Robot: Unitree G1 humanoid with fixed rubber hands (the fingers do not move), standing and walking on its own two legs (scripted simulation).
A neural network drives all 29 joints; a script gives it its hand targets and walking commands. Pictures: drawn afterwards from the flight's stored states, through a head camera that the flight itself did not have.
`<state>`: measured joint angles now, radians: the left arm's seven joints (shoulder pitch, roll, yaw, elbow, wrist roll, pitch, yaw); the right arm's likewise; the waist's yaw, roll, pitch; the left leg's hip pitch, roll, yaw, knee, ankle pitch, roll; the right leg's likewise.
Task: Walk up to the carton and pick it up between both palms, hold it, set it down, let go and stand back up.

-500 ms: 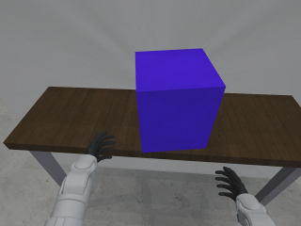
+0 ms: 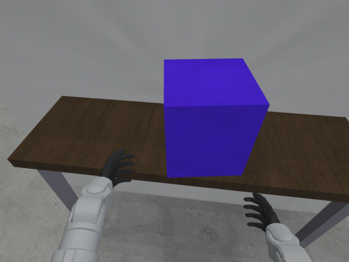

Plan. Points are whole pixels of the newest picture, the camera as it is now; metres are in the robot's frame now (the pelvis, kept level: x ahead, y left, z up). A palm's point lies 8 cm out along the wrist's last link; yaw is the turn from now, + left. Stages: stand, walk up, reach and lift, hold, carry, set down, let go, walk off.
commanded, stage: set down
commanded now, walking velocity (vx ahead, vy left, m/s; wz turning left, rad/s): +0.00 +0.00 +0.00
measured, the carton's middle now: (204, 119) +0.44 -0.03 +0.09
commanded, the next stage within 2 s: none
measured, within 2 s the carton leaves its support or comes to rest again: neither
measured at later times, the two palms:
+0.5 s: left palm (107, 179) +0.27 +0.20 +0.04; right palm (267, 225) +0.23 -0.19 -0.05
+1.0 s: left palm (105, 179) +0.27 +0.20 +0.04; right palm (266, 228) +0.22 -0.19 -0.05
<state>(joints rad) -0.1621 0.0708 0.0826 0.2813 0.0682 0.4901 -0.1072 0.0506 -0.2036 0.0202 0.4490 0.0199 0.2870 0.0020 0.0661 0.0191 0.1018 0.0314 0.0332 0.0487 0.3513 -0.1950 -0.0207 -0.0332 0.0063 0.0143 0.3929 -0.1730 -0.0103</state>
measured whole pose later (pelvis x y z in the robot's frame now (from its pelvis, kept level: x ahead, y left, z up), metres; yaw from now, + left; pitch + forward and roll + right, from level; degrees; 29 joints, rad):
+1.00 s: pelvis +0.02 +0.00 +0.00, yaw +0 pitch -9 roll +0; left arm -0.05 0.07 0.07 0.17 0.06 0.42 -0.11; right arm 0.17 -0.20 0.06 0.40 0.07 0.21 -0.04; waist 0.07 0.03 0.10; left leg 0.05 0.04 0.06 0.32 -0.20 -0.03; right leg 0.00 0.01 0.01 0.34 -0.18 -0.01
